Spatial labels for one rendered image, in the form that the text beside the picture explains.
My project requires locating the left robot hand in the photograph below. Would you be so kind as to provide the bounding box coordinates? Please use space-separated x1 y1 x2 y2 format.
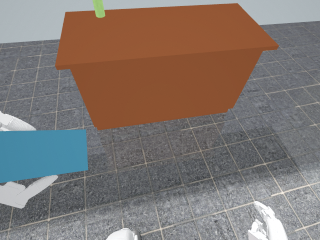
0 111 58 209

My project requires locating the right robot hand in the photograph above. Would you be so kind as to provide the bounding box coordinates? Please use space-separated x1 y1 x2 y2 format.
248 201 288 240

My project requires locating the robot left thigh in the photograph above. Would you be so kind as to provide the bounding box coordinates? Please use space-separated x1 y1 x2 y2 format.
106 229 138 240

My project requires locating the robot left foot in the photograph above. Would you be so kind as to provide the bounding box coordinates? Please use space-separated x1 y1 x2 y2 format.
132 230 142 240

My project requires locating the table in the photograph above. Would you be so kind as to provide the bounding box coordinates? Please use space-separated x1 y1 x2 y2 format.
55 3 279 131

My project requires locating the sponge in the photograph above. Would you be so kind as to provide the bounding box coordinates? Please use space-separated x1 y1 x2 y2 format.
0 129 88 183

